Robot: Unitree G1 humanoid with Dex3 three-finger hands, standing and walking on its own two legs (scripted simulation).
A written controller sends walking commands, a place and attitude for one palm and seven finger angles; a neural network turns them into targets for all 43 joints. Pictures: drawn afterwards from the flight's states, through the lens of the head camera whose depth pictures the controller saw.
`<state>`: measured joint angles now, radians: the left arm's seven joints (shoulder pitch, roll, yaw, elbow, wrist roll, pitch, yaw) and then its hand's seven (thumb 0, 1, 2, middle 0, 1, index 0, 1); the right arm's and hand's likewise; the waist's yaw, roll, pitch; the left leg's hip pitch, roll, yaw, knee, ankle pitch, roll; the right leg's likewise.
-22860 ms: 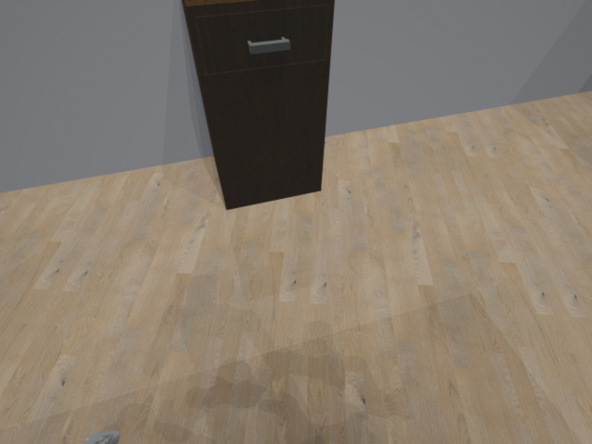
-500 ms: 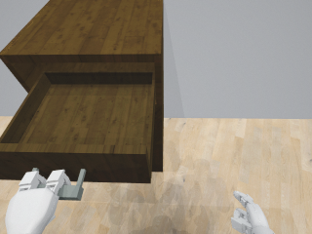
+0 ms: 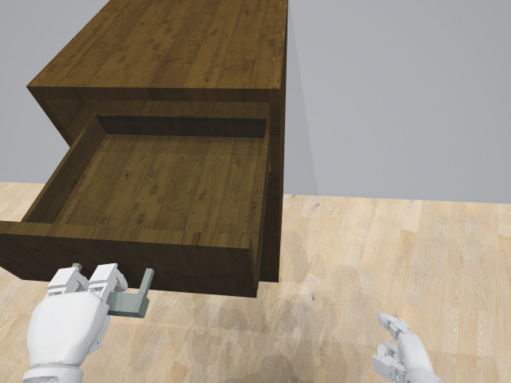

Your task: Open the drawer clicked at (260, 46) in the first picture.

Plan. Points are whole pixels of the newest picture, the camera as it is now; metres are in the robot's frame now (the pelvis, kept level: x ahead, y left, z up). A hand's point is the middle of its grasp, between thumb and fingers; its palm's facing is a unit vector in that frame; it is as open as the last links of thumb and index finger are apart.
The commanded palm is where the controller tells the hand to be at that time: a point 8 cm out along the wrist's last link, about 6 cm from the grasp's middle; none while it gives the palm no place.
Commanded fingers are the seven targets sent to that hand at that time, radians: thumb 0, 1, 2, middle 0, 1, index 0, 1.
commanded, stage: open the thumb to release the handle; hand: left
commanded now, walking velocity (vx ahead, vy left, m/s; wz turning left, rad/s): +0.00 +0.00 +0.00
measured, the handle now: (105, 287) +0.23 +0.26 +0.03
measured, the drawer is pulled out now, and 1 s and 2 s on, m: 0.30 0.30 0.30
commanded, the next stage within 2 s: lift the hand off the handle in 0.26 s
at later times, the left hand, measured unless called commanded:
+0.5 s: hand (94, 329) +0.18 +0.26 +0.01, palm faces +0.01 -0.05 -1.00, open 13.7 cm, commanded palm +0.15 +0.26 +0.06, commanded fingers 0.00 -0.50 0.30 -0.30 -1.20 -0.30 -1.20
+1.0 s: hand (79, 313) +0.19 +0.27 +0.06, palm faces +0.04 -0.04 -1.00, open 13.7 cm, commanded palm +0.16 +0.26 +0.12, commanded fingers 0.00 -0.50 0.30 -0.30 -1.20 -0.30 -1.20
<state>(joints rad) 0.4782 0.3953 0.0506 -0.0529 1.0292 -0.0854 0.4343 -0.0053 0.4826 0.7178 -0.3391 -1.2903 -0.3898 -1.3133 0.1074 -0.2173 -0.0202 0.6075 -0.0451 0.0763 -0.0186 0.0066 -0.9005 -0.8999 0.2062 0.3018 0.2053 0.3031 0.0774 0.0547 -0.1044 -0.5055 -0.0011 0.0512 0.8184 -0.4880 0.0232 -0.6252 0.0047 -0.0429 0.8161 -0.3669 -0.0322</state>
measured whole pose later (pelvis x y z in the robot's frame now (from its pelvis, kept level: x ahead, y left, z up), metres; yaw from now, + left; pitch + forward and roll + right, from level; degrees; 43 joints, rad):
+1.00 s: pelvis -0.01 +0.00 +0.01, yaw +1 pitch +5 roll +0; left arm 0.37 0.43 0.04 -0.08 0.99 -0.05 0.32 -0.01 -0.49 0.30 -0.31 -1.21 -0.35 -1.22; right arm 0.11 -0.24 -0.02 0.62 -0.03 0.06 -0.04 0.01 -0.90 -0.90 0.21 0.30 0.20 0.30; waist 0.09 0.08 -0.06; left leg -0.38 -0.01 0.04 0.70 -0.42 0.02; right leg -0.49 0.00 -0.05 0.70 -0.31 -0.03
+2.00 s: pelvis -0.02 +0.01 +0.04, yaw +2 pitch -3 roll +0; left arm 0.30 0.58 0.11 -0.40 0.79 0.04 -0.05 -0.01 -0.49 0.30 -0.31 -1.21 -0.31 -1.20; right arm 0.10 -0.27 0.04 0.60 0.01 0.09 -0.02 0.01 -0.90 -0.90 0.21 0.30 0.20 0.30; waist 0.11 0.13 0.02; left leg -0.09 -0.03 0.01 0.41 -0.27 0.03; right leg -0.19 -0.01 -0.07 0.40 -0.17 -0.02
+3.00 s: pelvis +0.01 -0.01 +0.04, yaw +3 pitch -3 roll -1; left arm 0.48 0.31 0.28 -0.48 -0.05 -0.17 0.11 -0.01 -0.19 0.43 -0.29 -1.01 -0.28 -1.00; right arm 0.21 -0.20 0.02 0.63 0.00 -0.18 -0.07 0.01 -0.90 -0.90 0.21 0.30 0.21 0.30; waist 0.04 0.06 0.03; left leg -0.05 0.01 0.00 0.43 -0.32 0.00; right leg -0.14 0.02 -0.09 0.42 -0.22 -0.04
